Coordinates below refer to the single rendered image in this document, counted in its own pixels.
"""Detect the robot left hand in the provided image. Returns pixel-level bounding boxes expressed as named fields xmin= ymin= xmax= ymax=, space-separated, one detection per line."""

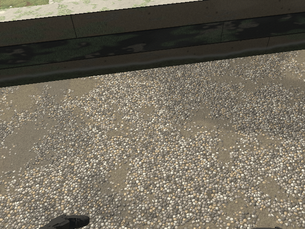
xmin=39 ymin=214 xmax=90 ymax=229

